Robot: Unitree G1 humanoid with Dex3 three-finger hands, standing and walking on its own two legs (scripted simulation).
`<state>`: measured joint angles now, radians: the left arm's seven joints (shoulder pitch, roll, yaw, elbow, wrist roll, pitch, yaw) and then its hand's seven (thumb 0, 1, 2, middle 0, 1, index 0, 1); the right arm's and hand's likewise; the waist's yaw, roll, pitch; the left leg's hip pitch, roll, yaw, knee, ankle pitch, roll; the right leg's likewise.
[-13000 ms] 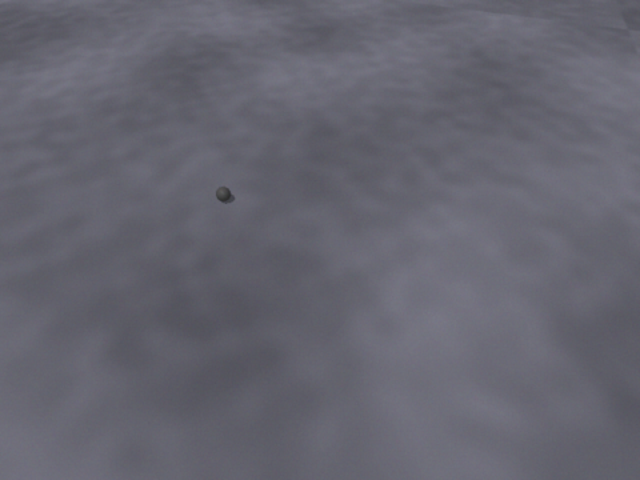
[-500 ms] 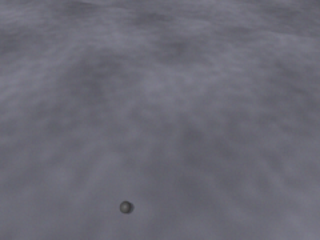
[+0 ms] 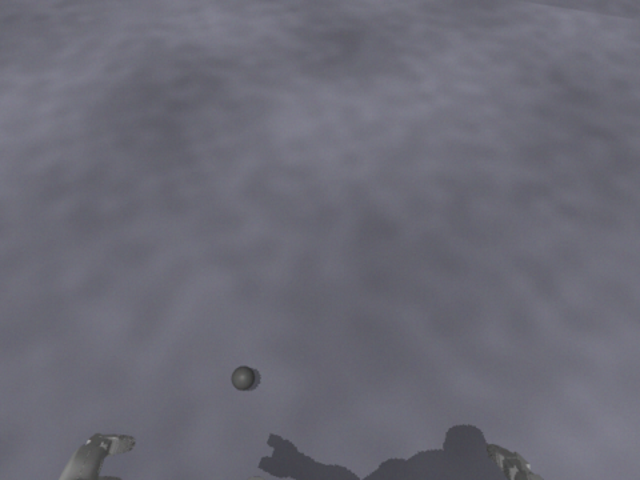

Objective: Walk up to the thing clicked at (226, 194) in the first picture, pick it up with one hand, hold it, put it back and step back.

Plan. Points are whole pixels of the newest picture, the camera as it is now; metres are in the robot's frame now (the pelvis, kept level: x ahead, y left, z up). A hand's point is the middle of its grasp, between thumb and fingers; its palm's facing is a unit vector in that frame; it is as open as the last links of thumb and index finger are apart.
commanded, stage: rise first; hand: left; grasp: from above
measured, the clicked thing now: (243, 378) +0.46 +0.21 -0.71
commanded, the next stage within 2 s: none
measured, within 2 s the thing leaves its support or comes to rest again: neither
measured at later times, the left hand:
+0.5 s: hand out of the picture +0.13 +0.26 -0.20, palm faces -0.17 -0.88 -0.45, open 14.1 cm
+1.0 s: hand (163, 460) +0.21 +0.28 -0.34, palm faces -0.43 -0.57 -0.70, open 14.0 cm
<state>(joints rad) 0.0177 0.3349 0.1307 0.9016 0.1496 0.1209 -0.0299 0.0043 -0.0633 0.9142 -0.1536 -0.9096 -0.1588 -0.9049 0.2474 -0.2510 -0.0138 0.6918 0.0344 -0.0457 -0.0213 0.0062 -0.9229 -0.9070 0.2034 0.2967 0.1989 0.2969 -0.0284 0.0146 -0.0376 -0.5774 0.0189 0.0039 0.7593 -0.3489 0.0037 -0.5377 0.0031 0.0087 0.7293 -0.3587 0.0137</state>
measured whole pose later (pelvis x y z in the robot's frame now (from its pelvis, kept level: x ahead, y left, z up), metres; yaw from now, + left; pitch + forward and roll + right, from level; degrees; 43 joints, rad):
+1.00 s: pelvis -0.04 -0.01 -0.20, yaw +0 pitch +31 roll -2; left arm -0.10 0.46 0.11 0.66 0.59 -0.07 0.06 0.00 -0.52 0.97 -0.09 -1.08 -0.09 -1.08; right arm 0.09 -0.30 -0.04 0.60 0.01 -0.20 0.01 0.01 -0.90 -0.90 0.20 0.30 0.20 0.30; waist -0.03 0.02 -0.18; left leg -1.61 0.02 -0.03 1.71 -0.65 -0.01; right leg -1.56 0.01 -0.01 1.70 -0.69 0.01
